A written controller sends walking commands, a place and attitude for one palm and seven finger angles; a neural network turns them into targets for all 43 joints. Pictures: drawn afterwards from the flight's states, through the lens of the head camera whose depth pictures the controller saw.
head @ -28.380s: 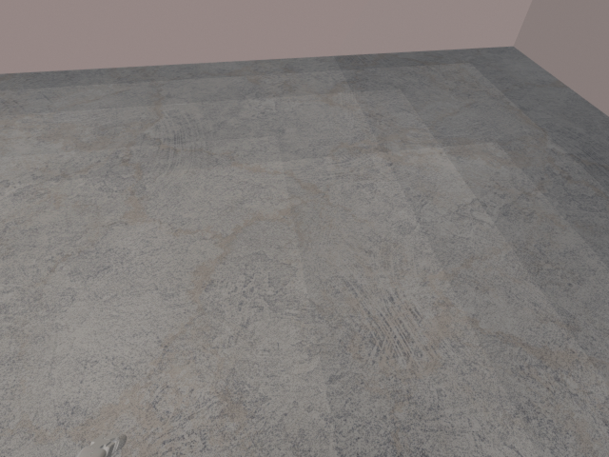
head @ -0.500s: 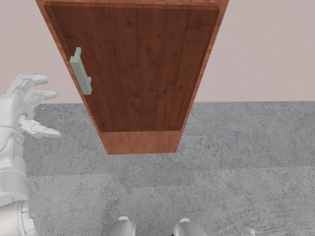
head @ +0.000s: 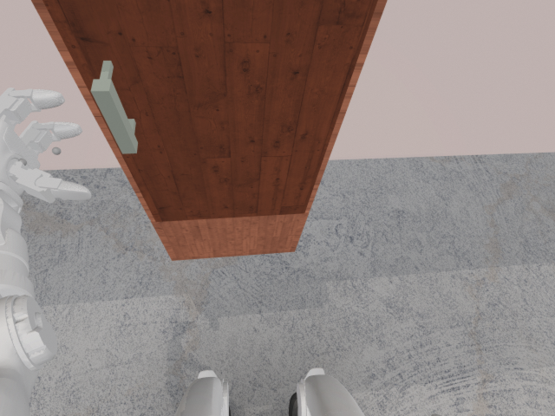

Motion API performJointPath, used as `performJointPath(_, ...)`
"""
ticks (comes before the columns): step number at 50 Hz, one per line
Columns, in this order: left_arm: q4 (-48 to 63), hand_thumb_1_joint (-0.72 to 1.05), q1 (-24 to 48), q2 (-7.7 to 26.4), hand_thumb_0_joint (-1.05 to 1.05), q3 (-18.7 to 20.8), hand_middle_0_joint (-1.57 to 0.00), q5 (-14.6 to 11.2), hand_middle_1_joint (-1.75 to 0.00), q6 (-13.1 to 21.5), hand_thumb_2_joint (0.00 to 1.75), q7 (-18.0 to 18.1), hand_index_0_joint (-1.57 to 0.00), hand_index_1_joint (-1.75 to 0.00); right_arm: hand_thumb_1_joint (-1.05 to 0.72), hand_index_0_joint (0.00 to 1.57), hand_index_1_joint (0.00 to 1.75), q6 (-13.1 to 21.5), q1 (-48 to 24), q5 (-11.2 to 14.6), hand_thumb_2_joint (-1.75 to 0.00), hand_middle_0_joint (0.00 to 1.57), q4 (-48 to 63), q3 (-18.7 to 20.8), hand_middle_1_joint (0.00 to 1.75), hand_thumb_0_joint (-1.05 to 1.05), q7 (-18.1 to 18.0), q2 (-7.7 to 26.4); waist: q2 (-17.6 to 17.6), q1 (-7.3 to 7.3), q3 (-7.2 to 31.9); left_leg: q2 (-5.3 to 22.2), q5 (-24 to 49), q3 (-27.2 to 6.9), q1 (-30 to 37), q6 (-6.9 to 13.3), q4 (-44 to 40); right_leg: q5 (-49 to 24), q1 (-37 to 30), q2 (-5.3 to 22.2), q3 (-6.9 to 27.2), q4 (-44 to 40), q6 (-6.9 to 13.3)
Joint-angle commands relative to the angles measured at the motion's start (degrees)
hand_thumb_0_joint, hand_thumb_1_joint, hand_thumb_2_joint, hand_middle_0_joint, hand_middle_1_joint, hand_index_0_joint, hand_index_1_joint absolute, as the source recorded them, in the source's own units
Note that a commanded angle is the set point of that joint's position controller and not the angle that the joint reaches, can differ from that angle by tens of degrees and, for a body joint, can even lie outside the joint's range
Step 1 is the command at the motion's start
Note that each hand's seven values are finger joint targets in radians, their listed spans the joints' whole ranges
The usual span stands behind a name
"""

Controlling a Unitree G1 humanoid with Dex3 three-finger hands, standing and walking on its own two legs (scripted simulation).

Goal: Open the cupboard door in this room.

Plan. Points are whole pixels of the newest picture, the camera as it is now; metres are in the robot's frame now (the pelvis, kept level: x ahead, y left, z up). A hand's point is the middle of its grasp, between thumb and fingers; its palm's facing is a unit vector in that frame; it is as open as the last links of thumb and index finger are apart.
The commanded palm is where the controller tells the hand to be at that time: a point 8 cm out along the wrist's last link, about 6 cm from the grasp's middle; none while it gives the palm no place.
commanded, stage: move the hooked fingers beside the handle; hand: left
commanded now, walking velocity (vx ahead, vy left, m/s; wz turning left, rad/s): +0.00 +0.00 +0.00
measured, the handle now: (119, 109) +0.54 +0.22 +0.07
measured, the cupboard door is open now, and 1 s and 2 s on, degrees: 0 0 0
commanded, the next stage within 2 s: slide the fingers in behind the handle in 1.16 s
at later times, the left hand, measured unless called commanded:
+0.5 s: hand (64, 129) +0.49 +0.28 +0.08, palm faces +0.05 -1.00 -0.02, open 14.0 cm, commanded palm +0.46 +0.32 +0.07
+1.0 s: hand (60, 134) +0.48 +0.28 +0.08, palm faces +0.10 -0.99 -0.02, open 14.0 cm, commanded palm +0.46 +0.32 +0.07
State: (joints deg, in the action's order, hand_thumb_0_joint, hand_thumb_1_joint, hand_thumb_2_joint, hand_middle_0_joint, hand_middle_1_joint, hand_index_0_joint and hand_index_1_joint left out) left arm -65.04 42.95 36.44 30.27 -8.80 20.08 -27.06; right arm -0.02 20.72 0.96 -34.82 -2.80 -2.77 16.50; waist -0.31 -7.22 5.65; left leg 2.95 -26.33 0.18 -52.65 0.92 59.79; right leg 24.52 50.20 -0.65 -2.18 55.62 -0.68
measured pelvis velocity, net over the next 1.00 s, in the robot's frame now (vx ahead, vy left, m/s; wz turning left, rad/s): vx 0.00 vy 0.00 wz -0.01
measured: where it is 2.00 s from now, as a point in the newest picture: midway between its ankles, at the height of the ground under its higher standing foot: outside the picture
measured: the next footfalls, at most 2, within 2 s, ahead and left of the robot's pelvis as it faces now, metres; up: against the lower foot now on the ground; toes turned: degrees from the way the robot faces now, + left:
none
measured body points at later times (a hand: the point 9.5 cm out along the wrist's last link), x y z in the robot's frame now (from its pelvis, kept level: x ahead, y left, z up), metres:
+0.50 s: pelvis +0.00 +0.00 +0.00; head +0.14 +0.03 +0.43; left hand +0.48 +0.33 +0.08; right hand +0.00 -0.27 -0.10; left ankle +0.02 +0.11 -0.67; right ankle +0.02 -0.13 -0.67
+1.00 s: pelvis +0.00 +0.00 +0.00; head +0.13 +0.03 +0.43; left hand +0.47 +0.33 +0.08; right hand +0.04 -0.28 -0.10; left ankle +0.02 +0.11 -0.67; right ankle +0.02 -0.13 -0.67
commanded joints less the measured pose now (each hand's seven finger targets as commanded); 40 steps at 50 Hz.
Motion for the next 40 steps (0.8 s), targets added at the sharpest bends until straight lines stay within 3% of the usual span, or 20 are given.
performJointPath(1,14.80,-0.50,24.92,20.77,0.00,3.38,-0.30,-0.70,-1.20,5.82,0.30,1.33,-0.30,-1.20,-0.90,0.20,0.30,0.99,8.02,-0.75,-0.90,0.20,3.62,4.47,0.30,0.00,-0.99,10.62,-9.23,0.36,25.87,-1.08,21.81,-2.69,19.88,0.39,-6.53,-15.60,-7.92,-2.27,0.37,-4.74,2.08)
performJointPath(3,15.67,-0.50,24.90,19.86,0.00,3.01,-0.30,-0.90,-1.20,6.84,0.30,1.25,-0.30,-1.20,-0.90,0.20,0.30,0.70,8.51,-1.01,-0.90,0.20,3.01,4.60,0.30,0.00,-0.64,10.67,-12.41,0.42,29.40,-0.78,24.92,-3.01,24.17,-0.20,-6.15,-16.13,-6.65,-2.35,0.07,-4.67,2.05)
performJointPath(5,12.55,-0.50,25.03,18.60,0.00,1.80,-0.30,-0.93,-1.20,6.15,0.30,0.96,-0.30,-1.20,-0.90,0.20,0.30,0.21,8.61,-0.94,-0.90,0.20,2.31,4.39,0.30,0.00,-0.58,10.81,-10.83,-0.66,26.49,-0.56,23.21,-3.18,22.82,-0.11,-6.33,-14.93,-5.40,-2.44,-0.18,-5.16,1.95)
performJointPath(6,9.19,-0.50,23.52,19.22,0.00,2.64,-0.30,-1.04,-1.20,5.23,0.30,0.59,-0.30,-1.20,-0.90,0.20,0.30,-0.11,9.24,-0.95,-0.90,0.20,2.33,4.33,0.30,0.00,-0.67,11.01,-8.57,-0.55,25.10,-0.65,22.54,-3.16,20.85,0.19,-6.22,-14.85,-5.76,-2.58,-0.19,-5.19,2.08)
performJointPath(7,7.45,-0.50,24.70,18.77,0.00,1.13,-0.30,-0.63,-1.20,4.10,0.30,0.19,-0.30,-1.20,-0.90,0.20,0.30,-0.44,9.07,-0.69,-0.90,0.20,2.18,4.11,0.30,0.00,-0.78,11.13,-8.47,-1.50,22.81,-0.64,20.74,-2.96,19.02,0.30,-6.62,-14.15,-5.12,-2.37,-0.10,-5.64,1.76)
performJointPath(9,5.16,-0.50,26.14,19.34,0.00,0.32,-0.30,0.43,-1.20,2.09,0.30,0.11,-0.30,-1.20,-0.90,0.20,0.30,-0.87,9.41,-0.65,-0.90,0.20,2.34,3.87,0.30,0.00,-0.92,11.35,-8.23,-1.89,20.49,-0.90,17.60,-2.91,16.23,0.57,-7.04,-12.40,-4.71,-2.11,0.01,-6.06,1.66)
performJointPath(10,5.84,-0.50,27.12,19.97,0.00,0.11,-0.30,0.98,-1.20,1.75,0.30,0.39,-0.30,-1.20,-0.90,0.20,0.30,-0.99,9.80,-0.69,-0.90,0.20,2.46,3.87,0.30,0.00,-0.98,11.43,-7.78,-2.00,21.03,-0.85,17.39,-3.10,16.22,0.70,-7.10,-12.14,-4.68,-2.10,-0.03,-6.08,1.65)
performJointPath(13,9.16,-0.50,31.28,22.17,0.00,1.11,-0.30,1.80,-1.20,3.36,0.30,1.62,-0.30,-1.20,-0.90,0.20,0.30,-1.26,10.59,-1.23,-0.90,0.20,2.20,3.91,0.30,0.00,-0.98,11.40,-11.89,-2.18,25.91,-0.60,21.49,-3.79,20.49,0.21,-5.84,-13.25,-2.62,-2.15,-0.13,-4.97,1.86)
performJointPath(15,10.46,-0.50,29.92,24.23,0.00,4.05,-0.30,1.16,-1.20,4.91,0.30,2.47,-0.30,-1.20,-0.90,0.20,0.30,-1.38,10.83,-1.57,-0.90,0.20,2.35,4.03,0.30,0.00,-0.74,11.43,-10.69,-1.12,28.51,-0.51,23.51,-3.84,20.99,0.08,-5.40,-14.69,-4.70,-2.34,-0.15,-4.56,1.88)
performJointPath(17,10.74,-0.50,26.96,23.97,0.00,4.81,-0.30,0.45,-1.20,5.72,0.30,2.19,-0.30,-1.20,-0.90,0.20,0.30,-1.64,10.99,-1.71,-0.90,0.20,2.75,4.23,0.30,0.00,-0.40,11.48,-10.93,-0.51,31.21,-0.40,26.21,-3.60,22.55,-0.09,-5.10,-16.66,-5.91,-2.59,-0.21,-4.18,1.94)
performJointPath(22,8.37,-0.50,21.83,22.38,0.00,3.24,-0.30,1.29,-1.20,3.10,0.30,1.00,-0.30,-1.20,-0.90,0.20,0.30,-2.97,10.91,-1.23,-0.90,0.20,3.64,4.05,0.30,0.00,0.15,11.11,-11.43,0.18,26.88,-0.46,26.15,-2.63,20.54,0.15,-6.01,-17.86,-6.80,-2.65,-0.41,-4.77,1.83)
performJointPath(25,9.49,-0.50,22.69,21.59,0.00,2.69,-0.30,0.77,-1.20,2.46,0.30,1.06,-0.30,-1.20,-0.90,0.20,0.30,-3.45,10.60,-0.97,-0.90,0.20,4.21,4.10,0.30,0.00,0.09,11.03,-8.99,-0.67,24.49,-0.74,22.49,-2.11,17.80,0.79,-6.37,-16.88,-7.48,-2.77,-0.01,-5.76,1.53)
performJointPath(28,11.93,-0.50,25.08,23.07,0.00,4.71,-0.30,-0.06,-1.20,4.59,0.30,1.67,-0.30,-1.20,-0.90,0.20,0.30,-3.25,10.68,-1.16,-0.90,0.20,3.85,4.46,0.30,0.00,-0.14,11.13,-8.98,-0.70,26.61,-0.62,23.50,-2.64,19.54,0.56,-5.89,-17.10,-7.48,-2.97,0.04,-5.28,1.75)
performJointPath(29,13.34,-0.50,26.81,21.01,0.00,3.01,-0.30,-0.27,-1.20,5.46,0.30,1.80,-0.30,-1.20,-0.90,0.20,0.30,-3.16,10.38,-1.07,-0.90,0.20,3.50,4.34,0.30,0.00,-0.11,10.81,-10.65,-1.44,26.40,-0.61,23.83,-2.69,20.84,0.47,-5.83,-16.85,-6.16,-2.93,0.00,-5.36,1.71)
performJointPath(30,14.90,-0.50,27.21,21.61,0.00,3.79,-0.30,-0.25,-1.20,6.27,0.30,2.23,-0.30,-1.20,-0.90,0.20,0.30,-3.05,10.54,-1.31,-0.90,0.20,3.21,4.50,0.30,0.00,-0.08,10.82,-11.64,-0.91,27.65,-0.47,25.21,-3.12,22.61,0.18,-5.87,-16.91,-6.00,-2.96,-0.27,-5.08,1.87)
performJointPath(31,15.67,-0.50,27.68,19.70,0.00,2.15,-0.30,-0.29,-1.20,6.74,0.30,2.08,-0.30,-1.20,-0.90,0.20,0.30,-2.99,10.49,-1.31,-0.90,0.20,3.25,4.51,0.30,0.00,0.05,10.61,-13.49,-1.40,28.15,-0.50,26.82,-2.96,24.41,0.19,-5.20,-17.48,-4.71,-3.11,-0.13,-4.87,2.01)
performJointPath(32,14.47,-0.50,26.74,20.52,0.00,2.77,-0.30,-0.04,-1.20,6.74,0.30,2.19,-0.30,-1.20,-0.90,0.20,0.30,-3.05,10.67,-1.37,-0.90,0.20,2.63,4.54,0.30,0.00,0.05,10.81,-12.49,-1.05,28.25,-0.24,26.94,-3.62,25.02,-0.19,-5.50,-16.66,-4.33,-3.08,-0.55,-4.91,2.04)
performJointPath(36,11.46,-0.50,23.23,15.05,0.00,-1.01,-0.30,-0.15,-1.20,4.51,0.30,1.50,-0.30,-1.20,-0.90,0.20,0.30,-3.13,10.36,-1.09,-0.90,0.20,2.72,4.45,0.30,0.00,0.18,10.47,-12.79,-1.18,25.80,-0.46,26.82,-3.30,24.83,-0.04,-6.00,-16.32,-3.74,-2.89,-0.72,-5.51,2.18)
performJointPath(40,8.24,-0.50,23.35,17.98,0.00,0.68,-0.30,-0.05,-1.20,2.29,0.30,2.00,-0.30,-1.20,-0.90,0.20,0.30,-3.43,9.69,-0.77,-0.90,0.20,3.32,4.15,0.30,0.00,-0.25,10.72,-6.56,-1.41,22.26,-0.92,20.76,-2.57,17.50,0.74,-6.58,-15.82,-6.79,-2.51,-0.15,-6.17,1.57)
